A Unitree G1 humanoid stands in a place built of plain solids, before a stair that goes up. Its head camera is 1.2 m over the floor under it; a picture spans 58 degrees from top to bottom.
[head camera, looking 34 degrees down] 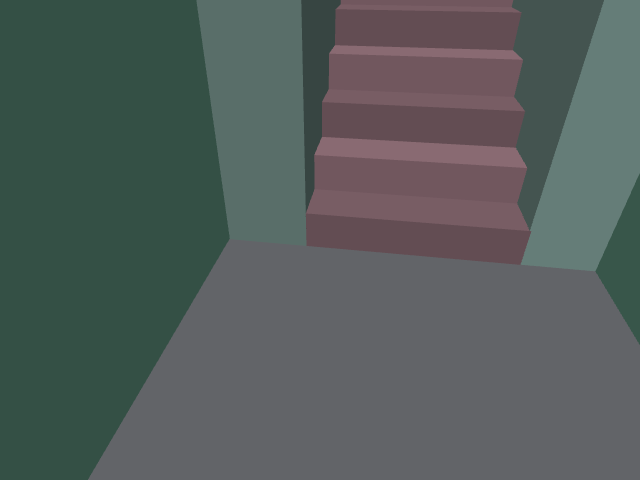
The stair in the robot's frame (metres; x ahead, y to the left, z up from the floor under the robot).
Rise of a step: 0.18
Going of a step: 0.25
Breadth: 1.00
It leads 9 degrees to the right of straight ahead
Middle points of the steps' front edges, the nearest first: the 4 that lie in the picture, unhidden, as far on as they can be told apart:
1.65 -0.42 0.18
1.90 -0.46 0.37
2.14 -0.50 0.55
2.39 -0.53 0.74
